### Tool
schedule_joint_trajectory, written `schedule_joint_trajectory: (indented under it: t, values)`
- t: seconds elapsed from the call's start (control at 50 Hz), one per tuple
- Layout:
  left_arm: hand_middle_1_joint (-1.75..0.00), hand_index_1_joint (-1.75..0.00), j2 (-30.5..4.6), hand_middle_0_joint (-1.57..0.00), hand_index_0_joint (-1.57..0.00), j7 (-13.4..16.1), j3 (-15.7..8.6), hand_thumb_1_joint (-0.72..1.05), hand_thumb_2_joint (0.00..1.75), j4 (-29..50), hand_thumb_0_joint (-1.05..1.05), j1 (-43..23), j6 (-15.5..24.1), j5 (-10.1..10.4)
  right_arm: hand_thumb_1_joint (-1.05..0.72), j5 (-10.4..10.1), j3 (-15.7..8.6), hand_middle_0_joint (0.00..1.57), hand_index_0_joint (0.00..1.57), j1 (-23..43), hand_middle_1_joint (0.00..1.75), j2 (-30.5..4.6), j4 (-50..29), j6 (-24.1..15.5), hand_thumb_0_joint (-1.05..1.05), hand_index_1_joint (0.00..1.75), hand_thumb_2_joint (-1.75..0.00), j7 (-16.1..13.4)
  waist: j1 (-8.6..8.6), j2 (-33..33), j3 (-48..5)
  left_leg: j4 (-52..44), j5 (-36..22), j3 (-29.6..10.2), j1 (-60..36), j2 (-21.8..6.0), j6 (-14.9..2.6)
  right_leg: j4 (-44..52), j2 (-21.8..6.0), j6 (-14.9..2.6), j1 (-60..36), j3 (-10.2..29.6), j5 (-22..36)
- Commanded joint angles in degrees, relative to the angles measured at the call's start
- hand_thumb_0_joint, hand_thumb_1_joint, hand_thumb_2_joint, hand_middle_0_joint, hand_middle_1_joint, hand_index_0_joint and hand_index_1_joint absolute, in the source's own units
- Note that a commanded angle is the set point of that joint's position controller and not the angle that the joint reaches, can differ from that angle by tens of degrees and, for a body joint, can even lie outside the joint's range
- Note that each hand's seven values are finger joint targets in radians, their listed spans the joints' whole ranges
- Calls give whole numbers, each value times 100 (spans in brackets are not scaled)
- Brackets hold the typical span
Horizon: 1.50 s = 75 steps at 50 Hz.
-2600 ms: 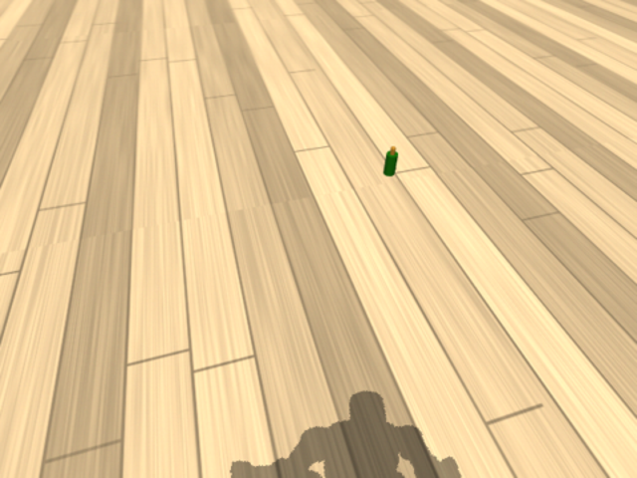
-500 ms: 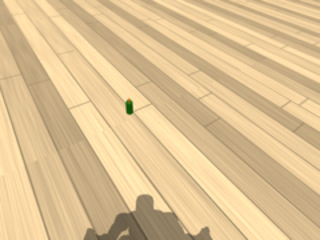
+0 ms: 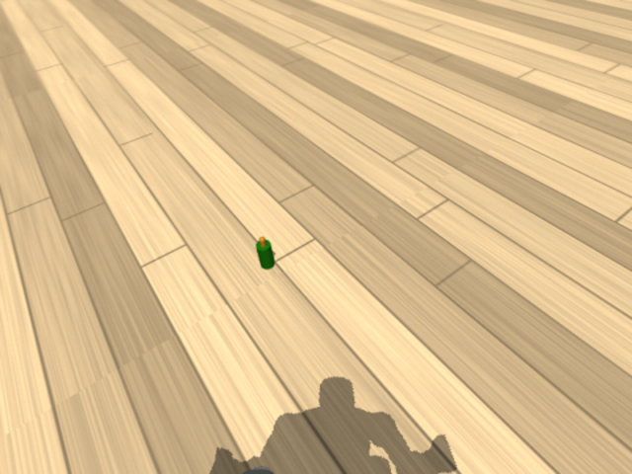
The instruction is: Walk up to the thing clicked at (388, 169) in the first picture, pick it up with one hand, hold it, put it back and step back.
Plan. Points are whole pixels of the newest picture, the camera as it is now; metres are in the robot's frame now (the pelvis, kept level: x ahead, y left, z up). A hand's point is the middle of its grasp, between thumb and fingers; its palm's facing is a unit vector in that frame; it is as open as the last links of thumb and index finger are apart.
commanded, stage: walk up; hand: left
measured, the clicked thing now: (264, 251) +1.08 +0.28 -0.69
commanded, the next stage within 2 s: none
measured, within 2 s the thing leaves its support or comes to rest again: neither
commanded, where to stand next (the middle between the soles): +0.77 +0.06 m, yaw +1 degrees
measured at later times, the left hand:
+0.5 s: hand (136, 396) +0.30 +0.32 -0.14, palm faces -0.03 -0.94 -0.34, open 7.4 cm
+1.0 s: hand (168, 320) +0.42 +0.30 -0.12, palm faces +0.04 -0.91 -0.42, open 7.4 cm
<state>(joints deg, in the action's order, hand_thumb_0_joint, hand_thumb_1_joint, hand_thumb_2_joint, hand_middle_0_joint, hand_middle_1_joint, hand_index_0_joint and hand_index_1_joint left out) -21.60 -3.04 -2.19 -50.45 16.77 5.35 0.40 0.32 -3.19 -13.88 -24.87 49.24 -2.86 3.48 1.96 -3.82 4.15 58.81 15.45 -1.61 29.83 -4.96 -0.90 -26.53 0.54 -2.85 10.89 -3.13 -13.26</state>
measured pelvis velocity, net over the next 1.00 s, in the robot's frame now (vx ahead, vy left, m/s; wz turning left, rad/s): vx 0.41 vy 0.02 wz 0.04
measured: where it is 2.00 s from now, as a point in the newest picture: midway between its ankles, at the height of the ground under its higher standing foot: (315, 342)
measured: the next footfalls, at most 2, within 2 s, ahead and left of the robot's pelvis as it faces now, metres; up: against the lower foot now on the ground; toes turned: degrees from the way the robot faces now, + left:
left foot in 0.22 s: +0.26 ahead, +0.18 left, +0.00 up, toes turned +7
right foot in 0.64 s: +0.45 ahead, -0.10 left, +0.00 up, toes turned -4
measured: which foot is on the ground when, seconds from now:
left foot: up 0.00-0.20, down 0.22-0.66, up 0.68-1.00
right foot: down 0.00-0.24, up 0.26-0.62, down 0.64-1.00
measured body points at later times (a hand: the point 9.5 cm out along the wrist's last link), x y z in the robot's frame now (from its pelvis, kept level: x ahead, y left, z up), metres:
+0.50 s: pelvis +0.22 +0.05 +0.00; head +0.24 +0.06 +0.45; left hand +0.30 +0.37 -0.12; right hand +0.29 -0.27 -0.10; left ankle +0.22 +0.17 -0.74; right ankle +0.32 -0.10 -0.69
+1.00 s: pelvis +0.41 +0.02 +0.00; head +0.42 -0.01 +0.45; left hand +0.42 +0.34 -0.09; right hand +0.50 -0.30 -0.12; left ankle +0.52 +0.18 -0.70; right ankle +0.41 -0.10 -0.74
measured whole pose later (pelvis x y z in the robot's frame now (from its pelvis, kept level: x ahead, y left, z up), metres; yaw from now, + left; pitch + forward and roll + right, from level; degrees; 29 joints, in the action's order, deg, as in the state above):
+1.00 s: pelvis +0.41 +0.02 +0.00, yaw +2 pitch -3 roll +0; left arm -23.0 -2.4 -2.8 -50.0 20.2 5.6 -0.6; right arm 1.3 -4.1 -15.1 -25.0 50.8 -0.9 4.4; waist 2.4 -3.8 4.1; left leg 45.2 12.7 -2.0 29.8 -4.5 0.6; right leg -26.0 -1.8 -1.4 8.8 -5.9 -14.7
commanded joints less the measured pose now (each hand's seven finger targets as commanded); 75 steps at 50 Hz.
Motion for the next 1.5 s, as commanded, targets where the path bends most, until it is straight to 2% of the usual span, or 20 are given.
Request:
schedule_joint_trajectory:
  t: [0.0,0.12,0.18,0.2,0.22,0.24,0.26,0.34,0.46,0.6,0.62,0.66,0.68,0.8,1.0,1.08,1.12,1.16,1.26,1.48]
  values:
    - [-30,-30,-1783,-20,-20,122,-556,90,90,568,0,-205,232,-96,-90,44,-344,20,20,7,30,-931,-391,-49,0,30,-90,108,-89,1007,114,-1235,-462,-4,110,-315,148,1576,-1515,-1021,388,1073,-653]
    - [-30,-30,-1807,-20,-20,105,-537,90,90,441,0,139,175,-78,-90,75,-379,20,20,517,30,-850,-476,-188,0,30,-90,186,68,985,-71,-2485,-926,456,-756,-51,-16,904,-1382,-777,84,645,216]
    - [-30,-30,-1675,-20,-20,130,-449,90,90,496,0,210,98,-86,-90,128,-504,20,20,-411,30,-1125,-187,-254,0,30,-90,95,-465,202,-628,-2985,-511,623,-2450,290,-252,-885,-1080,-537,382,288,1459]
    - [-30,-30,-1346,-20,-20,152,-319,90,90,517,0,436,75,-49,-90,222,-627,20,20,-1171,30,-1438,0,-298,0,30,-90,12,-790,-649,-1085,-3277,184,-136,-3446,-170,-552,-2498,-687,-313,1069,-6,1268]
    - [-30,-30,-847,-20,-20,151,-180,90,90,597,0,724,59,20,-90,271,-719,20,20,-1346,30,-1861,-109,-328,0,30,-90,-60,-692,-1841,-1356,-3585,343,-2472,-4433,-1596,-974,-3750,58,22,2519,-2,-1517]
    - [-30,-30,-1448,-20,-20,254,-311,90,90,503,0,638,1,44,-90,92,-741,20,20,-1247,30,-1956,-218,-313,0,30,-90,-88,-747,-983,-1381,-4045,391,-3677,-4628,-2155,-1642,-4274,122,-27,3124,239,-1862]
    - [-30,-30,-1659,-20,-20,289,-300,90,90,457,0,258,6,-29,-90,-34,-760,20,20,-1173,30,-1873,-197,-279,0,30,-90,-102,-791,-621,-1066,-4007,-81,-3459,-4202,-2189,-1786,-4538,-210,-76,3212,610,-1710]
    - [-30,-30,-1426,-20,-20,143,-300,90,90,254,0,451,-24,74,-90,-97,-401,20,20,-443,30,-1261,-360,-323,0,30,-90,-175,-266,-408,-222,-4092,-1948,-705,-2317,-1089,-1000,-3644,-524,43,2072,745,-635]
    - [-30,-30,-1277,-20,-20,-67,-337,90,90,392,0,-132,-92,-57,-90,-10,-445,20,20,-286,30,-1410,-555,-366,0,30,-90,-143,-295,-494,99,-4445,-876,-207,-1859,-1162,-1321,-1877,-802,291,1891,314,-70]
    - [-30,-30,-1412,-20,-20,-47,-530,90,90,69,0,257,-6,-112,-90,-23,-376,20,20,-54,30,-1269,-651,-237,0,30,-90,-91,135,99,-337,-3099,58,184,-901,-688,-814,-624,-253,128,-475,-188,473]
    - [-30,-30,-1597,-20,-20,16,-625,90,90,-35,0,708,43,-122,-90,-7,-284,20,20,-263,30,-1048,-640,-228,0,30,-90,-91,365,713,-672,-1931,-323,458,-653,-391,-665,-426,-243,13,-1265,-12,15]
    - [-30,-30,-2307,-20,-20,165,-751,90,90,86,0,1123,140,-130,-90,-33,-133,20,20,-703,30,-651,-652,-169,0,30,-90,-106,409,2100,-667,618,1405,461,953,723,-155,1397,-2456,-676,-1692,3899,-1859]
    - [-30,-30,-2344,-20,-20,157,-727,90,90,146,0,779,110,-56,-90,-3,-284,20,20,-531,30,-1262,-538,-108,0,30,-90,-171,366,1582,-552,1012,1467,54,907,369,-147,1356,-2714,-1193,-1355,4283,-1852]
    - [-30,-30,-1649,-20,-20,210,-481,90,90,361,0,92,163,-32,-90,-53,-279,20,20,-746,30,-971,-126,2,0,30,-90,-66,-148,1310,-213,150,161,-249,64,93,-52,1104,-1442,-778,-44,1171,470]
    - [-30,-30,-1827,-20,-20,191,-550,90,90,548,0,203,153,-98,-90,94,-372,20,20,314,30,-909,-391,-30,0,30,-90,152,91,1058,111,-2191,-568,251,-469,-91,78,1183,-1699,-873,271,722,-993]
    - [-30,-30,-1855,-20,-20,192,-509,90,90,540,0,10,86,-102,-90,103,-422,20,20,-218,30,-962,-228,-117,0,30,-90,123,-320,794,-143,-2697,-395,500,-1683,125,-122,272,-1645,-683,588,565,-430]
    - [-30,-30,-1214,-20,-20,184,-289,90,90,549,0,450,41,-80,-90,166,-628,20,20,-1348,30,-1539,85,-211,0,30,-90,-33,-803,-1038,-950,-3600,946,-703,-3382,-364,-473,-2677,-820,-234,1349,-193,523]
    - [-30,-30,-1401,-20,-20,268,-298,90,90,396,0,673,-54,-40,-90,-12,-680,20,20,-1093,30,-1967,-217,-239,0,30,-90,-115,-603,-997,-692,-4357,988,-3612,-3520,-1995,-1346,-4048,-134,-7,2854,287,-1804]
    - [-30,-30,-1391,-20,-20,189,-301,90,90,147,0,576,-127,46,-90,-83,-399,20,20,-552,30,-1247,-339,-295,0,30,-90,-192,-223,-347,-38,-4105,-1872,-821,-2124,-930,-760,-3465,-561,67,1995,802,-542]
    - [-30,-30,-1122,-20,-20,32,-318,90,90,369,0,-263,-49,-71,-90,25,-415,20,20,-465,30,-1289,-610,-201,0,30,-90,-167,-366,-394,55,-3930,-1696,-128,-1981,-853,-1157,-1027,-505,235,1343,58,311]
